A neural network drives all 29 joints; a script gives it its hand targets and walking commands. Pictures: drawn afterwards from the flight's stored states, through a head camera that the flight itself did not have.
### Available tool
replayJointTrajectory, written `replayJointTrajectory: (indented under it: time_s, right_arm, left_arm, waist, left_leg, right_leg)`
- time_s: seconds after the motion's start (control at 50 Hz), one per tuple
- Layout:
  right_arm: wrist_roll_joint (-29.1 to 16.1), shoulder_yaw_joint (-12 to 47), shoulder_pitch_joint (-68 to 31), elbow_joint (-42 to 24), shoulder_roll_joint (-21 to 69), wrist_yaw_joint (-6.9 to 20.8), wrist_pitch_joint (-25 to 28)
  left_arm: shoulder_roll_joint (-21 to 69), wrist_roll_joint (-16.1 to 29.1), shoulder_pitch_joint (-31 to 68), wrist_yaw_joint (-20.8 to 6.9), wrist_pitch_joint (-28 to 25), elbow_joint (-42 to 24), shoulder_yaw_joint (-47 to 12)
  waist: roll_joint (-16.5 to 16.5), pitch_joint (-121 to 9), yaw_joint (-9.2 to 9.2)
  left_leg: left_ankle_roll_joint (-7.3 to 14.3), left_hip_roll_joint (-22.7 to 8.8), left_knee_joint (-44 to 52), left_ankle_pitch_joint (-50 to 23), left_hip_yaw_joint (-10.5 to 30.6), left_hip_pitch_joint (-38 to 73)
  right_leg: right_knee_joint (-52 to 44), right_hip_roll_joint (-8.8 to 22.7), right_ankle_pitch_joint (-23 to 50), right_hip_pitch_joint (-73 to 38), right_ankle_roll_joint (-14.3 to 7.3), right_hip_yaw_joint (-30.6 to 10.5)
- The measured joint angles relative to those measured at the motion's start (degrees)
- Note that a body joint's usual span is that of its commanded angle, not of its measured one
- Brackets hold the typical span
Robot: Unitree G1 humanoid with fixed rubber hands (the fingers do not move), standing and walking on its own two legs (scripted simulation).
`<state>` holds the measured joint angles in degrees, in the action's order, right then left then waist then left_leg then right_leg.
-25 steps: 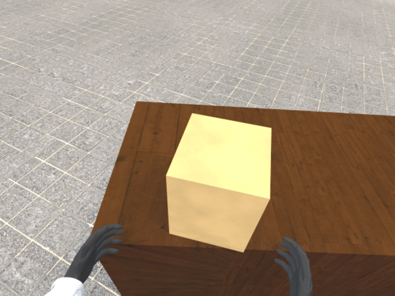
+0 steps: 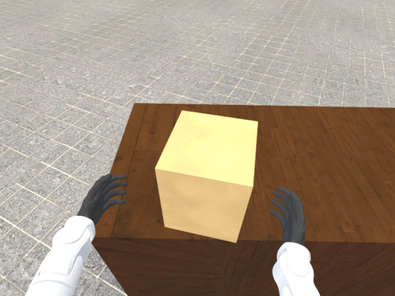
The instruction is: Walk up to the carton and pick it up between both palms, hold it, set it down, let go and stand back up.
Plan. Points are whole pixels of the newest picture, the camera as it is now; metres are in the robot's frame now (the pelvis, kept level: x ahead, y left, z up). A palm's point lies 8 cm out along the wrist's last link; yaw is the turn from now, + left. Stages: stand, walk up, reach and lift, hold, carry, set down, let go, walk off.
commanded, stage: reach and lift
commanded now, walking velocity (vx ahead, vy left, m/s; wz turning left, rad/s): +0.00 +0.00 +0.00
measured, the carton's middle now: (209, 176) +0.43 -0.02 -0.02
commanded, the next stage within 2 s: none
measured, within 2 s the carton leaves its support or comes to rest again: neither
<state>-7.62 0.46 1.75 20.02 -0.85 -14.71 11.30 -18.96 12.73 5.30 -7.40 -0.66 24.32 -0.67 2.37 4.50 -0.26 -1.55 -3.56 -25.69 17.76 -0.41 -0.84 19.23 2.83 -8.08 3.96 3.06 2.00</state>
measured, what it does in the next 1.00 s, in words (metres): stands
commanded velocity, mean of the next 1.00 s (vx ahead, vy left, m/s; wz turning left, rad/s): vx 0.00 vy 0.00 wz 0.00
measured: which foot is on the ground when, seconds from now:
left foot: down 0.00-1.00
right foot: down 0.00-1.00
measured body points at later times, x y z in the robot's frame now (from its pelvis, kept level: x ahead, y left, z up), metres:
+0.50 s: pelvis +0.02 +0.00 +0.00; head +0.02 +0.01 +0.45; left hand +0.37 +0.22 +0.08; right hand +0.33 -0.18 +0.07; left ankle -0.03 +0.13 -0.74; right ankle +0.03 -0.16 -0.74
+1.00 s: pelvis +0.01 +0.00 +0.00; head +0.02 +0.01 +0.45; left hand +0.45 +0.18 +0.15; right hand +0.38 -0.20 +0.13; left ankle -0.03 +0.13 -0.74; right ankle +0.03 -0.16 -0.74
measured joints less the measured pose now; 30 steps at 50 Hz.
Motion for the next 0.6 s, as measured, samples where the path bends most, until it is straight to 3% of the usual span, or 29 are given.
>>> replayJointTrajectory:
  time_s: [0.18,0.44,0.6]
  right_arm:
    - [-1.0,0.1,-5.6,-2.1,0.3,-2.3,-9.4]
    - [-2.5,-0.1,-9.3,-7.1,-0.9,-3.8,-15.9]
    - [-4.1,-0.6,-13.0,-10.6,-3.5,-3.7,-19.9]
  left_arm:
    - [0.2,0.9,8.0,-0.5,4.4,4.6,1.2]
    - [-0.2,-1.6,10.7,-0.1,13.0,-2.6,4.3]
    - [-0.1,-2.7,14.6,0.0,20.9,-7.7,5.5]
  waist:
    - [-1.3,-0.6,-0.80]
    - [-1.2,-0.1,-0.88]
    - [-1.8,0.9,-2.40]
  left_leg:
    - [-0.4,-0.2,0.8,-0.7,0.5,-1.0]
    - [-0.2,-0.3,1.7,0.1,-0.3,-0.4]
    - [0.1,-0.1,2.0,0.3,-0.5,0.1]
  right_leg:
    - [-0.1,-0.2,0.2,1.2,-0.2,0.5]
    - [-2.0,-0.4,0.2,0.4,0.3,-0.2]
    - [-3.4,-0.2,0.7,-0.6,0.7,-0.3]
